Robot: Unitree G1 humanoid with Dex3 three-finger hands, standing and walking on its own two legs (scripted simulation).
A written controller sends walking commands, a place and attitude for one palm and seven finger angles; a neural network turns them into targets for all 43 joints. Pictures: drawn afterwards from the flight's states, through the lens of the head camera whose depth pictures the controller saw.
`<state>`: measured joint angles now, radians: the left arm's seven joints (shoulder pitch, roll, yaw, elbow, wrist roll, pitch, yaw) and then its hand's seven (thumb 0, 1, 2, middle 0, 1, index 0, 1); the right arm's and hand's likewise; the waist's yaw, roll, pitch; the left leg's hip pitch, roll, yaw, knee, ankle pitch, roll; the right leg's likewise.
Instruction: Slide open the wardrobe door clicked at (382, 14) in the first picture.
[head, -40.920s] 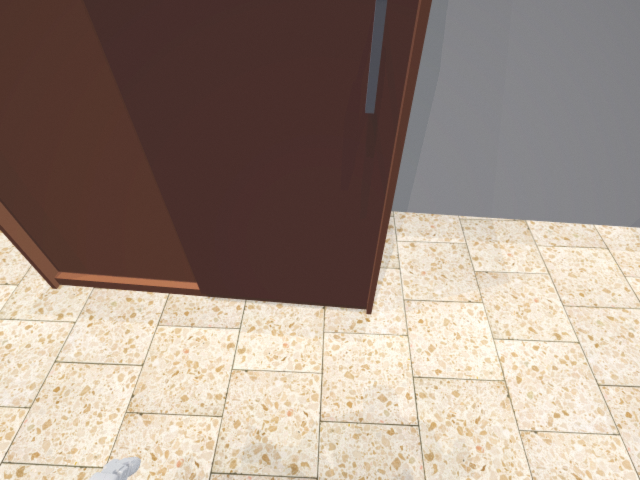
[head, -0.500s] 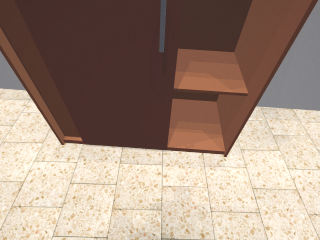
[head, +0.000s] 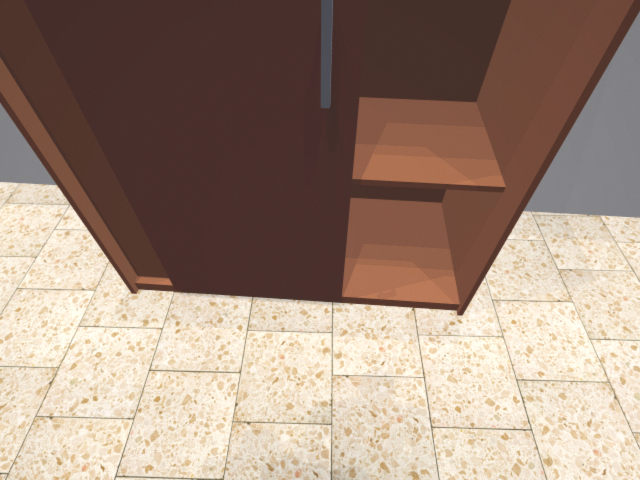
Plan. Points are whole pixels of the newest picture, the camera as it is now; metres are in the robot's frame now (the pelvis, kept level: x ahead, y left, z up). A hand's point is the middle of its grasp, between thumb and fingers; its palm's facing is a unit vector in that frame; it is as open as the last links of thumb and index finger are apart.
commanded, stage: look to check the result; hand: right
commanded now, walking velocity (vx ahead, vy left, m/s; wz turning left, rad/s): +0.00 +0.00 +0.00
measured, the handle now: (327, 48) +0.77 +0.04 +0.17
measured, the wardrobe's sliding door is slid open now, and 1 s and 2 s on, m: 0.42 0.42 0.42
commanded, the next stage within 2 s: stand and wait in 0.50 s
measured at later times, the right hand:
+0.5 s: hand out of the picture +0.02 -0.16 -0.18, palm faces +0.01 +0.99 -0.17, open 7.4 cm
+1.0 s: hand out of the picture +0.02 -0.16 -0.18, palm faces +0.01 +0.99 -0.17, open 7.4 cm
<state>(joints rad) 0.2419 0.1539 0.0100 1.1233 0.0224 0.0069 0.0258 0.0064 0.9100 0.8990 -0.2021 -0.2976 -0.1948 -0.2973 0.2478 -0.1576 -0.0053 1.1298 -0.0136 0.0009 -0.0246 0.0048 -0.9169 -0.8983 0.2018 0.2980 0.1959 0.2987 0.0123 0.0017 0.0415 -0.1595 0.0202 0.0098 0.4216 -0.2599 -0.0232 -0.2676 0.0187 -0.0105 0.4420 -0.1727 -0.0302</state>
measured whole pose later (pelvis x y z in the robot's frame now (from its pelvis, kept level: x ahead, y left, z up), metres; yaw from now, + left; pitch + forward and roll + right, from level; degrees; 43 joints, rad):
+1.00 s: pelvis +0.03 +0.01 +0.00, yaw +0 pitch -1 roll +0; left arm 0.22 0.15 0.00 1.15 0.02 0.00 0.03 0.01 0.91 0.90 -0.20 -0.30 -0.20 -0.30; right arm 0.26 -0.16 0.00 1.15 -0.01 -0.01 -0.03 0.00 -0.91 -0.90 0.20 0.30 0.20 0.30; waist 0.01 0.02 0.05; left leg -0.08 0.02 0.01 0.37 -0.27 -0.02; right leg -0.20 0.01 -0.01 0.41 -0.20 -0.02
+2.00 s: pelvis +0.03 +0.01 +0.00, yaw +0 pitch -1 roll +0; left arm 0.22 0.16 0.00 1.15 0.02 -0.01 0.04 0.01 0.91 0.90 -0.20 -0.30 -0.20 -0.30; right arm 0.26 -0.16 0.00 1.15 -0.01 -0.01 -0.03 0.00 -0.91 -0.90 0.20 0.30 0.20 0.30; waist 0.00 0.02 0.05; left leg -0.07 0.02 0.01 0.36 -0.28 -0.01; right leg -0.19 0.02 -0.01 0.40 -0.20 -0.02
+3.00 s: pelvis +0.03 +0.01 +0.00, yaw +0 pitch -1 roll +0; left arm 0.21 0.15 0.00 1.16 0.02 0.00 0.04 0.00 0.91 0.90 -0.20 -0.30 -0.20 -0.30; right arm 0.26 -0.16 0.00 1.15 -0.01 -0.01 -0.03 0.00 -0.91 -0.90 0.20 0.30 0.20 0.30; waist 0.00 0.02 0.05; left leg -0.07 0.02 0.01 0.35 -0.27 -0.01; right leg -0.19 0.01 -0.01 0.39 -0.20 -0.02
